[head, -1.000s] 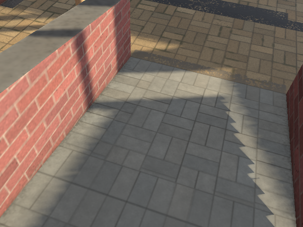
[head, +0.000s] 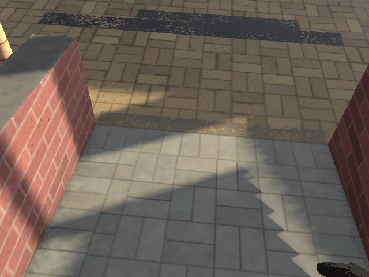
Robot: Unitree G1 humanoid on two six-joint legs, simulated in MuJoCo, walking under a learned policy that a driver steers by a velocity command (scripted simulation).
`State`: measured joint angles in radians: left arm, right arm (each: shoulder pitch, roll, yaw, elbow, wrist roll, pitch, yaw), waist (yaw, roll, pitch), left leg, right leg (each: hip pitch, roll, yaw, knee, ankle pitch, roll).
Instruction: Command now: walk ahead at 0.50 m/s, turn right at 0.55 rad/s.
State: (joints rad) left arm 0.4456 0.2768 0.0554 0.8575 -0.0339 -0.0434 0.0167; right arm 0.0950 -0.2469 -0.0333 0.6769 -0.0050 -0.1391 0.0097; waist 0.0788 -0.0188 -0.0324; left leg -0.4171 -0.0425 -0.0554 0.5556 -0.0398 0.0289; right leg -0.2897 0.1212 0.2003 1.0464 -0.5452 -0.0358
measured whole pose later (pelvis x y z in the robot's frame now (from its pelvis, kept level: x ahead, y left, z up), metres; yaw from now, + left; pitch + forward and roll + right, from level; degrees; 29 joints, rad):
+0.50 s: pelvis +0.25 -0.06 -0.04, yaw -18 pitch +3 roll +3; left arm 0.09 0.27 0.06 0.58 -0.01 -0.05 -0.06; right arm 0.39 -0.30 -0.07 0.89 0.02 -0.07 -0.01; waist -0.09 -0.05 0.00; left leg -0.01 0.03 0.23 0.66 -0.41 -0.03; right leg -0.43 0.00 -0.01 0.48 0.05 -0.15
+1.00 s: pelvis +0.53 -0.14 -0.09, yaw -30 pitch +3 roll +0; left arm 0.44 0.27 0.05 0.83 0.00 -0.04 0.03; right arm 0.08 -0.26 -0.02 0.69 -0.01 -0.14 0.05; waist 0.07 0.00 -0.03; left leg -0.42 -0.05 -0.04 0.50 -0.06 0.00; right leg -0.23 0.14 0.16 1.03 -0.56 -0.10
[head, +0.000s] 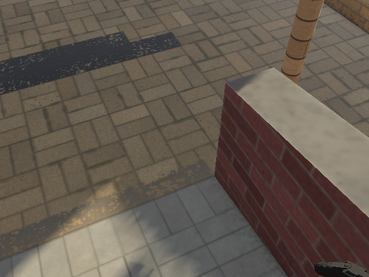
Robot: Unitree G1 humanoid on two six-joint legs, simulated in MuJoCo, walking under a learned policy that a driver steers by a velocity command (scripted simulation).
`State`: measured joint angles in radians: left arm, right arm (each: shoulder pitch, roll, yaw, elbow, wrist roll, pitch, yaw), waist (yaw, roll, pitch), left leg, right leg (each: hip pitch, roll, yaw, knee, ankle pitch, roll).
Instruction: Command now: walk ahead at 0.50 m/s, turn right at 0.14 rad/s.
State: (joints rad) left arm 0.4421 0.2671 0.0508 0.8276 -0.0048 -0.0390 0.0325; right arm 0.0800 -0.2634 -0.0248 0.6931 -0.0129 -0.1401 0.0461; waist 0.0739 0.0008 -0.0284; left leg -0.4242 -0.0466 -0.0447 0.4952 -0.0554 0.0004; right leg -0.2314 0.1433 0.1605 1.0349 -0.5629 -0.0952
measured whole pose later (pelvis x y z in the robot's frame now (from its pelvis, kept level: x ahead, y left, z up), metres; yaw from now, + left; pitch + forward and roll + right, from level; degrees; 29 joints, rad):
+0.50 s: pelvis +0.23 -0.01 -0.02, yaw +7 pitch +4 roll +1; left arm 0.10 0.24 0.04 0.70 0.03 -0.12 0.01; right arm 0.41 -0.30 -0.07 0.80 0.02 -0.02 -0.02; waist -0.07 0.03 0.01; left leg -0.35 -0.11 -0.16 1.08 -0.62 -0.05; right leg -0.49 0.00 0.03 0.52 0.02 -0.06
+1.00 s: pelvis +0.26 +0.06 -0.01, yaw +24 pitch +3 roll -3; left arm 0.17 0.32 0.11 0.79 0.01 -0.01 0.03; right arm 0.33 -0.29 -0.07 0.63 0.01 -0.01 0.00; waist -0.03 -0.02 -0.03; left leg -0.32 -0.03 -0.10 0.50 -0.11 0.04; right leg -0.58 -0.01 0.04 1.02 -0.25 0.02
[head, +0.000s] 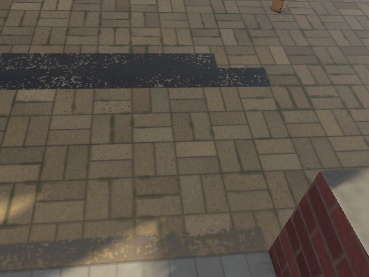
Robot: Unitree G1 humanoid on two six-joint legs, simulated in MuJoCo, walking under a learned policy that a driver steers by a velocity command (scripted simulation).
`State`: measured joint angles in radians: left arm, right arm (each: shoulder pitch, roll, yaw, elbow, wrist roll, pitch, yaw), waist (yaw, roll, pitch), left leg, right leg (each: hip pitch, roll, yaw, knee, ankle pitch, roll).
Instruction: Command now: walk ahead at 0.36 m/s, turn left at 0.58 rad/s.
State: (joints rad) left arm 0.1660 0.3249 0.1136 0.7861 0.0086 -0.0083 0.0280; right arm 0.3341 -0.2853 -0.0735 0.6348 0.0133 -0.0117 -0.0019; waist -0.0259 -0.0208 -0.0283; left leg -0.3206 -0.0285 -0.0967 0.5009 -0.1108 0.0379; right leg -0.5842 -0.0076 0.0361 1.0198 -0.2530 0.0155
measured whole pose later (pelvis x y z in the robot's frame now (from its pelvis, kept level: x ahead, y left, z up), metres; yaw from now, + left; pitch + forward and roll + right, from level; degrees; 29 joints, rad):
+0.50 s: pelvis +0.12 -0.03 -0.02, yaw +18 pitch +2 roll +2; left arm 0.18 0.25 0.06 0.79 0.02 -0.02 0.02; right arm 0.31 -0.32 -0.09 0.63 0.01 0.05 -0.06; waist -0.01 0.05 0.01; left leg -0.57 -0.05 -0.11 1.19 -0.41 -0.06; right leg -0.24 -0.01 0.00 0.42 -0.07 -0.01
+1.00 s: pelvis +0.16 +0.03 -0.03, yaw +21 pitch +1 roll +0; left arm 0.25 0.26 0.04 0.88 0.01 -0.01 -0.01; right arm 0.17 -0.21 -0.05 0.60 -0.01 0.00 0.01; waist 0.03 -0.01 0.01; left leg -0.26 -0.02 -0.03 0.54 -0.14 0.04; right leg -0.16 -0.05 -0.02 0.47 -0.17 0.07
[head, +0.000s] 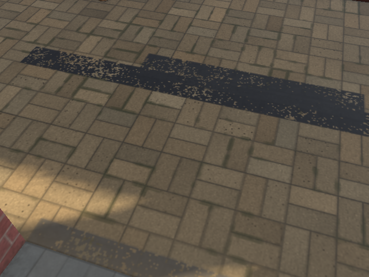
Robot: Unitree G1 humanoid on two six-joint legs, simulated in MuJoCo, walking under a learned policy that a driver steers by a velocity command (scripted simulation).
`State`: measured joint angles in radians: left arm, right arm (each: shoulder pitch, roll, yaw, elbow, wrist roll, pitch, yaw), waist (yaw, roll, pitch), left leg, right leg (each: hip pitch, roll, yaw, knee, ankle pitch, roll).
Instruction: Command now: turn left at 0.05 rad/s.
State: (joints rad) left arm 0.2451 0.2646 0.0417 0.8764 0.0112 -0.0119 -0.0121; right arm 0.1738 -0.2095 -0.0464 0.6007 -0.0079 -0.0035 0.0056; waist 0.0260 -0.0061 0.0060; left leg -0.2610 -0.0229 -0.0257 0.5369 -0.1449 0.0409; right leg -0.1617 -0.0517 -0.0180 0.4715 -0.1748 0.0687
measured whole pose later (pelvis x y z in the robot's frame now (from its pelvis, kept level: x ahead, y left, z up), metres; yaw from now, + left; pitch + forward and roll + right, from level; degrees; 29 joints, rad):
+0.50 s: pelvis +0.00 -0.01 +0.00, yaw +0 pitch +0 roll +0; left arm 0.27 0.23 0.05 0.91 0.01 -0.02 0.01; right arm 0.23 -0.21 -0.07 0.70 0.00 0.00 -0.02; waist 0.01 0.01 0.02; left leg -0.23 0.00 -0.04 0.53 -0.15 0.03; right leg -0.12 -0.03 -0.03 0.46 -0.18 0.05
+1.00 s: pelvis +0.00 -0.02 +0.00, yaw +0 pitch -1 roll +0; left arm 0.34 0.18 0.05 1.02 0.00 -0.01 0.03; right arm 0.26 -0.19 -0.07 0.90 0.01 -0.02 -0.04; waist 0.00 0.01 0.03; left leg -0.21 0.01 -0.04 0.50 -0.13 0.01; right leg -0.12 -0.02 -0.04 0.44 -0.16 0.04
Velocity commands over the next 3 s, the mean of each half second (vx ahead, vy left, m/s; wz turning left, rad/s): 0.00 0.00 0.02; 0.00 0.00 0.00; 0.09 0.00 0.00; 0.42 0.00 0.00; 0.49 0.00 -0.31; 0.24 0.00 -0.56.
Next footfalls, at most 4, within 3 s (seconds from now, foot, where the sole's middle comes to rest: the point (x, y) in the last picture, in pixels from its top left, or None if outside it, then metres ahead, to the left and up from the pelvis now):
1.60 left None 0.15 0.14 -0.79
2.10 right None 0.51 -0.08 -0.84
2.56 left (167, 219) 0.77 0.12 -0.84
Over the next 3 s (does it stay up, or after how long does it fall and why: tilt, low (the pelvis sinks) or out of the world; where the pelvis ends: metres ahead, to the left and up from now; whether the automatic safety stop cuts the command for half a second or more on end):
stays up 0.71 0.02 -0.06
